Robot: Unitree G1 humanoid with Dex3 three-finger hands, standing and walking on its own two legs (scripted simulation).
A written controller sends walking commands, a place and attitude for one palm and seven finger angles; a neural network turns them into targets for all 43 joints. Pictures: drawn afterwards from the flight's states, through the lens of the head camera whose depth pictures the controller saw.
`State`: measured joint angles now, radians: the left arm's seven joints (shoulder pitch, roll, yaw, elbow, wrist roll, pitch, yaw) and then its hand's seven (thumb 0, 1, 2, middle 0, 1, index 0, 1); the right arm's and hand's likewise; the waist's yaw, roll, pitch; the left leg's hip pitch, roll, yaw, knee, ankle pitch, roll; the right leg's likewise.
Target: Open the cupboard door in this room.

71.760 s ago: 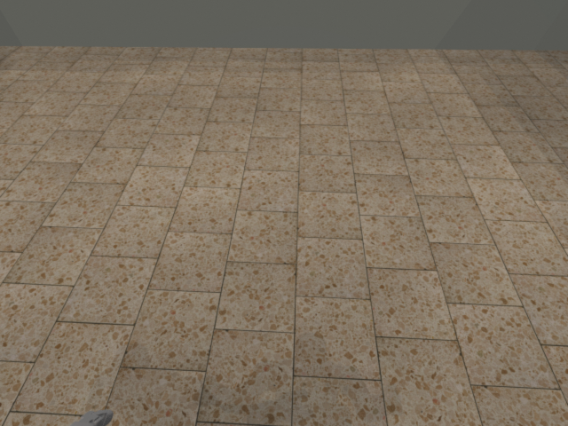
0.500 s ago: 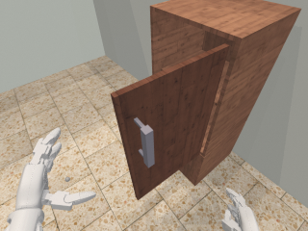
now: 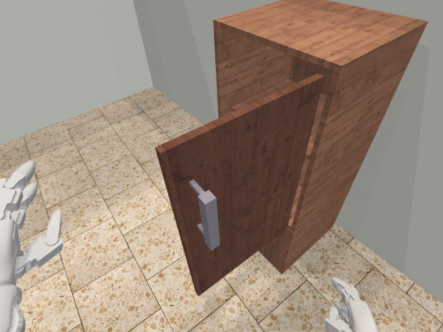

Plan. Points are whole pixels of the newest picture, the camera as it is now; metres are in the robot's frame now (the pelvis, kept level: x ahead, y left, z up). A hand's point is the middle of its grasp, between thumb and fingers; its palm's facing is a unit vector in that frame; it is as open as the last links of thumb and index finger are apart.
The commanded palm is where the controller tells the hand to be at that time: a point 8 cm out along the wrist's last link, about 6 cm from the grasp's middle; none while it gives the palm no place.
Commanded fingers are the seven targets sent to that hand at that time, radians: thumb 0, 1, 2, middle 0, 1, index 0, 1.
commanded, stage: draw the hand back to the body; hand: left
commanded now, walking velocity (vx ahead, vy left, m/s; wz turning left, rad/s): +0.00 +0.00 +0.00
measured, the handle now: (204, 215) +0.32 +0.09 +0.04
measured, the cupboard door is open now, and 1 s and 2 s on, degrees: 88 88 88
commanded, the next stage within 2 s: step back with the hand held close in 0.34 s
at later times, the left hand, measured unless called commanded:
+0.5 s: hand (56, 241) +0.18 +0.26 +0.15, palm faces +0.46 -0.79 -0.40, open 7.4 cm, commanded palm +0.13 +0.29 +0.17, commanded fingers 0.00 0.90 0.90 -0.20 -0.30 -0.20 -0.30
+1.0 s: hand (17, 280) +0.13 +0.28 +0.15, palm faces +0.38 -0.76 -0.52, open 7.4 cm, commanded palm +0.07 +0.32 +0.17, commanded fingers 0.00 0.90 0.90 -0.20 -0.30 -0.20 -0.30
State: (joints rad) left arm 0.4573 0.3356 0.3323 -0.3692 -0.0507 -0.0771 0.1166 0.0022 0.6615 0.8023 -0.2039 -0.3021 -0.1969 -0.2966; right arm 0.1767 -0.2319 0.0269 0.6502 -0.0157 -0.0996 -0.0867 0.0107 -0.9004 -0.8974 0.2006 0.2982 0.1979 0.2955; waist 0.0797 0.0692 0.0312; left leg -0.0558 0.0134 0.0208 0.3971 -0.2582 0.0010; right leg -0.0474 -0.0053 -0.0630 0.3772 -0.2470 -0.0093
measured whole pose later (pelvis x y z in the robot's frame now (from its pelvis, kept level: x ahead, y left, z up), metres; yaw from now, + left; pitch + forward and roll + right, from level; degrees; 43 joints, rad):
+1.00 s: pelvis -0.07 +0.02 -0.01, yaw +0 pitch +0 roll -1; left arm 0.57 0.42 0.42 -0.52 -0.03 -0.17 0.14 0.01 0.89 0.90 -0.22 -0.30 -0.21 -0.30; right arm 0.17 -0.23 0.00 0.55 0.00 -0.03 -0.09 0.01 -0.90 -0.90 0.20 0.30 0.20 0.30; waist 0.01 0.01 0.06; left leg -0.33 0.00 0.03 0.53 -0.20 0.03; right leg -0.32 -0.02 -0.05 0.48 -0.17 0.01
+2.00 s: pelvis -0.26 +0.02 -0.01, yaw +0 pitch +3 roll -1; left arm 0.62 0.49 0.44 -0.61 -0.06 -0.14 0.15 0.01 0.89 0.90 -0.21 -0.30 -0.21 -0.30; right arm 0.18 -0.15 0.03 0.59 -0.03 -0.13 -0.06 0.01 -0.90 -0.90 0.20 0.30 0.20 0.30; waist 0.00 -0.06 0.00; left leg -0.45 -0.01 0.01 0.33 -0.05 0.00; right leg -0.12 0.03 -0.04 0.47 -0.51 -0.05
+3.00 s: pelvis -0.35 +0.02 -0.01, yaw +1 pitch -2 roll -1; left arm 0.26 0.18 -0.02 0.96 0.02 0.05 -0.01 0.01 0.92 0.90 -0.20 -0.30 -0.20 -0.29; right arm 0.16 -0.26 0.01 0.97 -0.03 0.02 0.00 0.00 -0.90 -0.90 0.20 0.30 0.20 0.30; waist -0.01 -0.01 0.06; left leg -0.31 -0.02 -0.03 0.50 -0.16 0.01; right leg -0.22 0.01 -0.08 0.51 -0.26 -0.03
